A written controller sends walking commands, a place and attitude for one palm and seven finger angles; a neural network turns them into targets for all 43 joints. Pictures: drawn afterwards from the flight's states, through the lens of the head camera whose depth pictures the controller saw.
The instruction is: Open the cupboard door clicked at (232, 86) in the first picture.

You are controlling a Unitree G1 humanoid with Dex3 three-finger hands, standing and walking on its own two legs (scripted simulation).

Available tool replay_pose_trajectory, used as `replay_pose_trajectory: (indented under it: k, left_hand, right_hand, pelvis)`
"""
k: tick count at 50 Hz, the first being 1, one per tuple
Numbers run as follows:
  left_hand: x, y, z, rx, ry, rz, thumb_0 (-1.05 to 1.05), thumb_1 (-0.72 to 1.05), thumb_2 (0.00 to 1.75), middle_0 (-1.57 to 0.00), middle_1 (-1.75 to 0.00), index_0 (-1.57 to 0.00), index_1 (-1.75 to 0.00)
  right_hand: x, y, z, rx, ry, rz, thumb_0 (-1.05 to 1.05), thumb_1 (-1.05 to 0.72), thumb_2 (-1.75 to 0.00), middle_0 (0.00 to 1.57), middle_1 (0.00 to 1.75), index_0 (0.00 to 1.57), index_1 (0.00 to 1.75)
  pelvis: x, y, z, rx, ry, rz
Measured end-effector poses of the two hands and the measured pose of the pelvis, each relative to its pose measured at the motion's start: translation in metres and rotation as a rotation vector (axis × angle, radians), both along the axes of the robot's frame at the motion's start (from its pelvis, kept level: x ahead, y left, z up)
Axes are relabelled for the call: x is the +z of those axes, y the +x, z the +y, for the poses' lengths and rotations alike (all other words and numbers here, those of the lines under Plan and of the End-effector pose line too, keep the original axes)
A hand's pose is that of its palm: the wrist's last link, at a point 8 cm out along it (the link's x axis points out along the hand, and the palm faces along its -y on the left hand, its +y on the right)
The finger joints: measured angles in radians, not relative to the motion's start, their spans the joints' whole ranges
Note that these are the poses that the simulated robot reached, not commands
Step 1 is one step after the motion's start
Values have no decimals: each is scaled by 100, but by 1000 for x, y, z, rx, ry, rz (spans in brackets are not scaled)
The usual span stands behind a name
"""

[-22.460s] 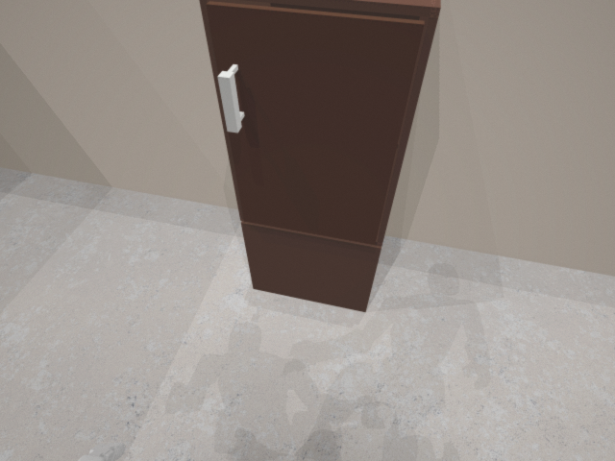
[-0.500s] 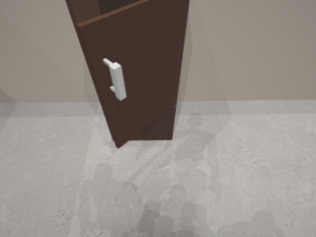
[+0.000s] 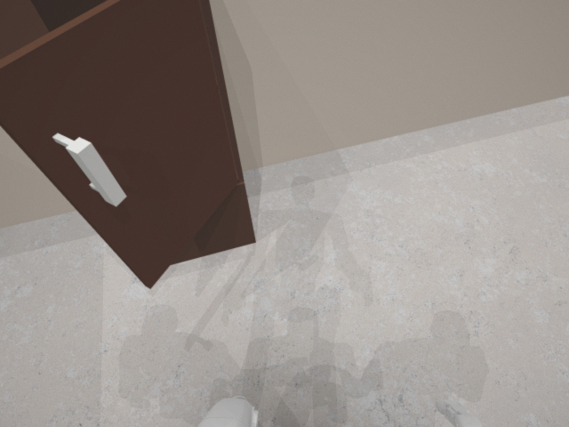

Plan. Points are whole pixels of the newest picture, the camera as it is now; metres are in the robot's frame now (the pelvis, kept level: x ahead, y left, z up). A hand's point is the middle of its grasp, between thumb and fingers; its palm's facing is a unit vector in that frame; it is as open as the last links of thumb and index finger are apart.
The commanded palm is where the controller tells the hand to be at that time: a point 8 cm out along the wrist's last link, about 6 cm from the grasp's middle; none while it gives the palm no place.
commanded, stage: walk to a spot facing it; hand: left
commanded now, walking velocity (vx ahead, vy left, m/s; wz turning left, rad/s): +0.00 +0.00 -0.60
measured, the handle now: (89, 169) +0.45 +0.35 +0.07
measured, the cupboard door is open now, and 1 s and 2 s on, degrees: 44 44 44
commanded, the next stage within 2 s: none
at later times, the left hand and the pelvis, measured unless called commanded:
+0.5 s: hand (174, 389) +0.18 +0.21 -0.17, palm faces -0.30 -0.92 -0.24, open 7.4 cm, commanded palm none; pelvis +0.02 +0.03 +0.00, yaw -18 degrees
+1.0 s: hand (234, 361) +0.23 +0.12 -0.18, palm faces -0.56 -0.81 -0.20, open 7.4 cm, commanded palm none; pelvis +0.05 +0.01 -0.01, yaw -36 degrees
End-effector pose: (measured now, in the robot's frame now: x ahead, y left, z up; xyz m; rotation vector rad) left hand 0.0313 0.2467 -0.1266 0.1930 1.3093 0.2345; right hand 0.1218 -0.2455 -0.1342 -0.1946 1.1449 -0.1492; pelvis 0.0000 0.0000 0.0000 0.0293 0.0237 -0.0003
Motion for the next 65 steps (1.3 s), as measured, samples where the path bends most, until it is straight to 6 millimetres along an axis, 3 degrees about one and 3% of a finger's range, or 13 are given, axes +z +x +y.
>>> replay_pose_trajectory:
  k: [6, 10, 15, 19, 23, 29, 32, 35, 40, 45, 49, 56, 65]
  left_hand:
    - [-13, 8, 11, -41, -42, 30, 1, 90, 90, -20, -30, -20, -30]
    - [-30, 25, 31, -75, -62, 35, 1, 90, 90, -20, -30, -20, -30]
    - [-28, 63, 46, -162, -63, 8, 1, 91, 90, -20, -30, -20, -30]
    - [-17, 99, 44, -243, -62, -31, 1, 91, 90, -20, -30, -19, -30]
    - [-9, 137, 26, -346, -54, -62, 1, 91, 90, -19, -30, -19, -30]
    - [-6, 189, -26, -508, -22, -147, 1, 91, 90, -19, -30, -19, -30]
    - [-2, 200, -49, -556, -10, -177, 1, 91, 90, -20, -30, -19, -30]
    - [2, 201, -65, -580, -14, -168, 1, 91, 90, -20, -30, -19, -30]
    - [0, 200, -82, -627, -47, -127, 1, 91, 90, -20, -30, -20, -30]
    - [-13, 206, -83, -654, -85, -88, 1, 90, 90, -20, -30, -20, -30]
    - [-25, 219, -82, -678, -100, -66, 1, 90, 90, -20, -30, -20, -30]
    - [-11, 238, -102, -752, -95, -53, 1, 91, 90, -20, -30, -19, -30]
    - [-8, 261, -176, -910, -70, -128, 1, 91, 90, -20, -30, -19, -30]
  right_hand:
    - [13, 15, 16, -34, -19, -64, 1, -91, -90, 20, 30, 19, 30]
    - [13, 10, 28, -59, -57, -103, 0, -91, -90, 20, 30, 20, 30]
    - [19, -33, 37, -97, -77, -22, 0, -91, -90, 21, 30, 20, 30]
    - [19, -78, 38, -179, -68, 60, 0, -91, -90, 21, 30, 20, 30]
    - [12, -125, 34, -286, -47, 132, 0, -91, -90, 21, 30, 20, 30]
    - [-15, -193, 18, -439, 3, 224, 0, -91, -90, 21, 30, 20, 30]
    - [-23, -212, 10, -501, 15, 268, 1, -91, -90, 21, 30, 20, 30]
    - [-17, -212, 5, -544, 17, 253, 1, -91, -90, 20, 30, 19, 30]
    - [-7, -192, 3, -592, 16, 161, 1, -91, -90, 20, 30, 19, 30]
    - [-1, -167, 11, -623, -2, 76, 1, -91, -90, 20, 30, 19, 30]
    - [-1, -162, 23, -632, -25, 50, 0, -91, -90, 20, 30, 20, 30]
    - [4, -184, 38, -701, 17, 94, 0, -91, -90, 21, 30, 20, 30]
    - [-27, -249, 27, -876, 102, 191, 0, -91, -90, 21, 30, 20, 30]
  pelvis:
    - [-2, 7, 17, -66, -17, 7]
    - [-13, 15, 35, -105, -57, 22]
    - [-6, 16, 42, -177, -55, 8]
    - [0, 18, 43, -231, -68, 8]
    - [0, 19, 39, -290, -67, 7]
    - [-16, 20, 15, -372, -26, 5]
    - [-17, 17, 10, -406, -34, -4]
    - [-11, 18, 6, -443, -26, -11]
    - [-4, 24, 4, -501, -14, -8]
    - [-7, 36, 10, -562, -22, 5]
    - [-13, 45, 15, -614, -39, 19]
    - [-3, 49, 2, -710, -42, 18]
    - [-18, 50, -41, -821, -33, -1]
